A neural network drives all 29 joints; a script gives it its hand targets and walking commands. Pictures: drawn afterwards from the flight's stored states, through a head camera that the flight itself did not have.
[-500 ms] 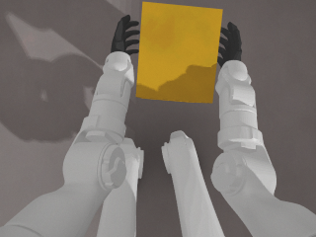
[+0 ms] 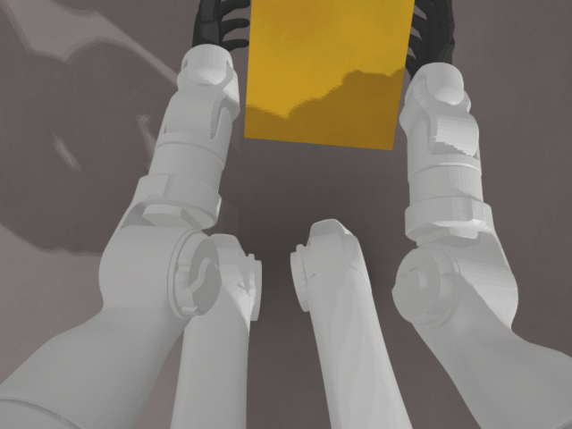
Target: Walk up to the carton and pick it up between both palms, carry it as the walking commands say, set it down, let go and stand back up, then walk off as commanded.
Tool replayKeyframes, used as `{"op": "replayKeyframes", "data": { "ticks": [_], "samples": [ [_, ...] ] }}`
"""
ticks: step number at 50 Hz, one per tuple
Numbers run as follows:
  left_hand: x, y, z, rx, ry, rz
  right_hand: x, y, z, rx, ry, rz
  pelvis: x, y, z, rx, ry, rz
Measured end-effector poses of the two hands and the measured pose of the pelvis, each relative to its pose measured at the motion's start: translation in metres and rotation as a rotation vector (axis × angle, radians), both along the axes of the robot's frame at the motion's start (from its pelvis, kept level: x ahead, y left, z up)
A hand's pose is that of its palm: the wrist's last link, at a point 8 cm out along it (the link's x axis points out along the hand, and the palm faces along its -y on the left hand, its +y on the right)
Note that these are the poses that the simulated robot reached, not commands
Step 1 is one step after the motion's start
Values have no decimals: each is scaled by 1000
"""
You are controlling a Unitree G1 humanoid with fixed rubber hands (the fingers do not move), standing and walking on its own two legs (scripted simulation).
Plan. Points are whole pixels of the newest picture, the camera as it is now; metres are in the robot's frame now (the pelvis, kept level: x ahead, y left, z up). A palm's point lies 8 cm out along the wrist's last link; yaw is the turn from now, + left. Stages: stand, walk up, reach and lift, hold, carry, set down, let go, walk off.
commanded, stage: set down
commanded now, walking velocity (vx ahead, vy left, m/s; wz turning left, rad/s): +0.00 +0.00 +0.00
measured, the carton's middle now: (314, 74) +0.51 -0.09 -0.22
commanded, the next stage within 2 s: none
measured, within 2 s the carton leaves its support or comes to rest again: neither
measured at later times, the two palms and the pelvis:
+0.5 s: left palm (217, 47) +0.55 +0.03 -0.19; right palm (413, 62) +0.50 -0.21 -0.19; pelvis +0.01 +0.00 -0.03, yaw +0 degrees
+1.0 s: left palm (217, 54) +0.54 +0.03 -0.21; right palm (407, 72) +0.49 -0.21 -0.20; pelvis +0.00 +0.00 -0.04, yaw +0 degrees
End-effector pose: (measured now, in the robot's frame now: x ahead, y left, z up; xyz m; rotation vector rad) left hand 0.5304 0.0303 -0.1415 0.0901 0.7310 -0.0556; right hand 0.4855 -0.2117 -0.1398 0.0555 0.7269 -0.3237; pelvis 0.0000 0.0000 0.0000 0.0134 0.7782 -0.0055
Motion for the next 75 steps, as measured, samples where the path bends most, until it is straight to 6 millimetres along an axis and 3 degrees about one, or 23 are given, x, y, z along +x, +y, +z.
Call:
{"op": "replayKeyframes", "data": {
  "ticks": [16, 25, 75],
  "samples": [
    [10, 1, -48, -4, 21, -5, 10, 0, -46, -5, 27, 25, 2, -1, -28, -5, -28, 19],
    [16, 1, -50, -7, 10, -14, 15, -1, -47, -1, 15, 25, 6, 3, -32, -17, -32, 17],
    [13, 7, -84, 15, 55, -53, 5, 1, -84, 42, 60, 60, 8, 4, -49, -16, -95, 17]
  ]
}}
